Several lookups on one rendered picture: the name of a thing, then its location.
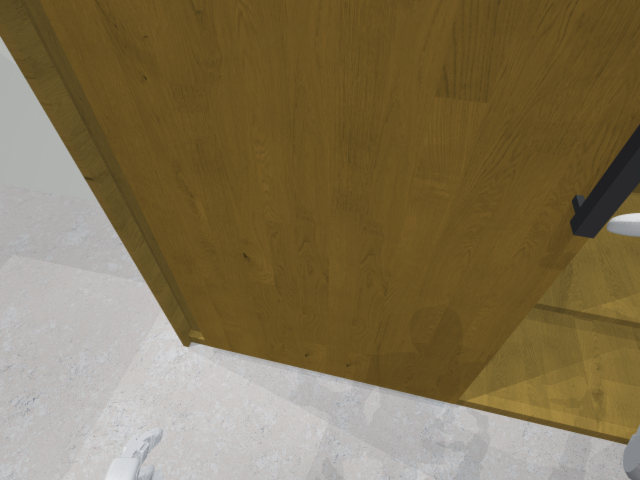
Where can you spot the handle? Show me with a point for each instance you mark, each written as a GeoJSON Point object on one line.
{"type": "Point", "coordinates": [617, 183]}

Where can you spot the left robot hand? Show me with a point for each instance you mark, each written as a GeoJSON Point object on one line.
{"type": "Point", "coordinates": [127, 466]}

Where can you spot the right robot hand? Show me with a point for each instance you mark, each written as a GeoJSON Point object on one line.
{"type": "Point", "coordinates": [627, 224]}

